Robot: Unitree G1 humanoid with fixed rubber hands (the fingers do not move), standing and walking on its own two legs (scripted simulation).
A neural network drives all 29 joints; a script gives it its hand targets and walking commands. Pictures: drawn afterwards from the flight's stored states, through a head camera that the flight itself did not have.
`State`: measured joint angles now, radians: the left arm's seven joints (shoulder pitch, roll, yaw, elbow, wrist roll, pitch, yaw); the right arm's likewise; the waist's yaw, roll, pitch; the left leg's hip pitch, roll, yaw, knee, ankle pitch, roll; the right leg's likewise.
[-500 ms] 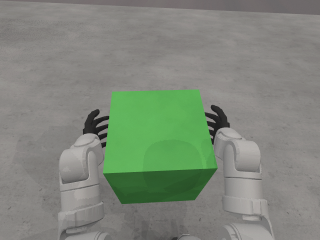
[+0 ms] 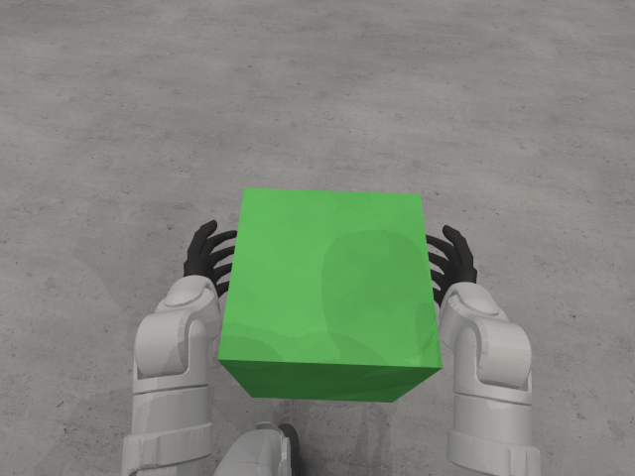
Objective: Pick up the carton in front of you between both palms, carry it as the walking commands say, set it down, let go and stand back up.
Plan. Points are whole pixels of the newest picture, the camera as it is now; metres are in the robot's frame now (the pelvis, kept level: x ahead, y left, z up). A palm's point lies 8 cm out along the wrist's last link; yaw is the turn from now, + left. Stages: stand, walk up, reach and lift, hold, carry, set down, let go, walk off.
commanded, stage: carry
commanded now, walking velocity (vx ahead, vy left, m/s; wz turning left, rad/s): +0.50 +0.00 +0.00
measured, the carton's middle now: (326, 307) +0.32 +0.01 +0.00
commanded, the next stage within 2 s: none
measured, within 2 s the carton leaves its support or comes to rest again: neither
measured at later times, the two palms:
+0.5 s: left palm (250, 109) +0.59 +0.14 +0.11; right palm (451, 111) +0.59 -0.16 +0.12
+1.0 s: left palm (293, 11) +0.88 +0.10 +0.13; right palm (449, 17) +0.88 -0.20 +0.12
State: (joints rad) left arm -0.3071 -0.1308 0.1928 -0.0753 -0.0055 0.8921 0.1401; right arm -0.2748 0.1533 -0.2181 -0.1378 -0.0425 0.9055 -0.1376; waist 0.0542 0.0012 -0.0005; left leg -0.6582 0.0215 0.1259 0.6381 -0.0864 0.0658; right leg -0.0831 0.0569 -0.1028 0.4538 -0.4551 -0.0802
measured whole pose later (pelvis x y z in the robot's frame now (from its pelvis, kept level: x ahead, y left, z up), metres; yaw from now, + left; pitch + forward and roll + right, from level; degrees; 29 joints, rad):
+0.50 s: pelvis +0.34 -0.01 +0.02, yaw -1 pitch +4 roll -2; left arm -0.06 -0.13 0.08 -0.42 0.04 1.15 0.14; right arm -0.07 0.13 -0.08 -0.40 -0.02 1.13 -0.13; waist 0.00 0.00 -0.14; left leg 0.09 0.02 0.11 0.16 -0.32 0.03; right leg -0.59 -0.08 -0.15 0.57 -0.05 0.02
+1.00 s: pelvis +0.66 -0.05 +0.02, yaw +1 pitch +3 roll +1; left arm 0.07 -0.13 0.03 -0.54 0.03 1.17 0.12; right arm 0.07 0.13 -0.03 -0.56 -0.05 1.18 -0.12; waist 0.01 0.01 -0.15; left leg -0.63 0.13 0.12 0.65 -0.03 -0.02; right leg 0.05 -0.01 -0.19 0.18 -0.28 -0.03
